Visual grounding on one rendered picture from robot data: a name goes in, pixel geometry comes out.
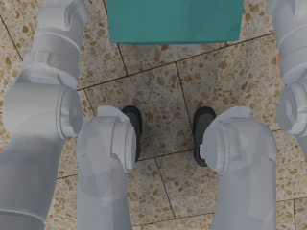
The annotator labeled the robot right foot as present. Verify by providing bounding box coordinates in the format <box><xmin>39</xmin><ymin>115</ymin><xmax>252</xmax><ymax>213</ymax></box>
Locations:
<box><xmin>192</xmin><ymin>106</ymin><xmax>216</xmax><ymax>167</ymax></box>

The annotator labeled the robot left forearm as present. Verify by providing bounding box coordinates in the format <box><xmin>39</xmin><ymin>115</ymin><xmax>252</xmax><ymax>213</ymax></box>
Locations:
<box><xmin>2</xmin><ymin>0</ymin><xmax>89</xmax><ymax>130</ymax></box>

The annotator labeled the robot right forearm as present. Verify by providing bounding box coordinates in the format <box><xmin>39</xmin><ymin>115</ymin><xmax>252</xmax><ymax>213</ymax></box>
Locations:
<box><xmin>266</xmin><ymin>0</ymin><xmax>307</xmax><ymax>84</ymax></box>

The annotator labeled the right robot upper arm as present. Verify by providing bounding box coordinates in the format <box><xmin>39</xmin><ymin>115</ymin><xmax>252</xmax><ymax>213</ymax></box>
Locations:
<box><xmin>275</xmin><ymin>79</ymin><xmax>307</xmax><ymax>162</ymax></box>

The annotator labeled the carton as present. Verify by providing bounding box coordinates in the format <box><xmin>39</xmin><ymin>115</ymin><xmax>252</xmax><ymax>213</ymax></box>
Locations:
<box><xmin>106</xmin><ymin>0</ymin><xmax>244</xmax><ymax>45</ymax></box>

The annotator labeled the robot right shin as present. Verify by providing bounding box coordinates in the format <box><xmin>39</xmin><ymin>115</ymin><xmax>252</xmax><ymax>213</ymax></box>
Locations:
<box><xmin>200</xmin><ymin>106</ymin><xmax>277</xmax><ymax>168</ymax></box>

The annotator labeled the left robot upper arm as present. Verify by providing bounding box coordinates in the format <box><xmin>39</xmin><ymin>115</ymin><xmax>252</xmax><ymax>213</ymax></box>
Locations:
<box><xmin>0</xmin><ymin>82</ymin><xmax>83</xmax><ymax>230</ymax></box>

